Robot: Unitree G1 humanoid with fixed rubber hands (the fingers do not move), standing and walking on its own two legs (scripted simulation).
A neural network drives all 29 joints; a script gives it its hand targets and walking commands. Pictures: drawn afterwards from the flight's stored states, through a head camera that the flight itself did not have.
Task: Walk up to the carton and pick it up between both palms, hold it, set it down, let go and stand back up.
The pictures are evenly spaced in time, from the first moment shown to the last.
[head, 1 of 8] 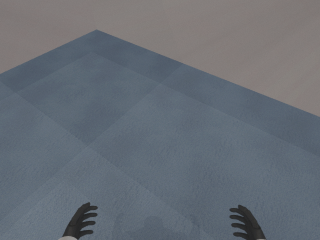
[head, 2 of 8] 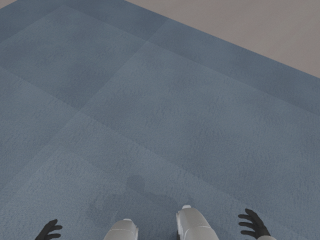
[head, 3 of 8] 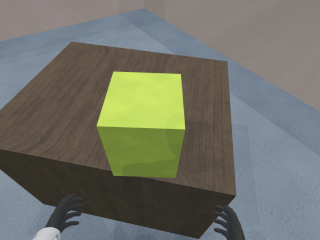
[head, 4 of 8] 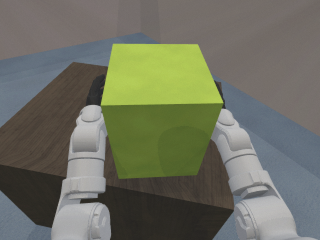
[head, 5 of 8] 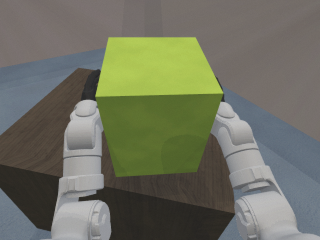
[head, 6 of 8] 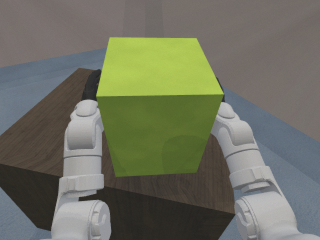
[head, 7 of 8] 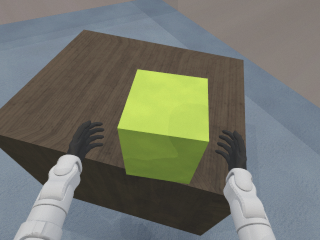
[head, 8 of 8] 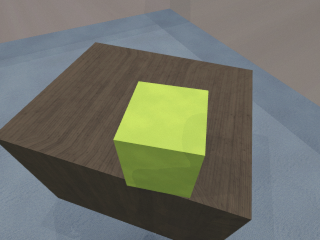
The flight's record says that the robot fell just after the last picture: no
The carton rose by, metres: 0.20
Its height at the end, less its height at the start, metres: +0.00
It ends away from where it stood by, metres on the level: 0.02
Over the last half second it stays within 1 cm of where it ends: yes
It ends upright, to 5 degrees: yes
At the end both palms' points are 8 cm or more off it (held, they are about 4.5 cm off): yes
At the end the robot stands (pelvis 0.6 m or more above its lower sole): yes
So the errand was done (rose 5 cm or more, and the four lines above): yes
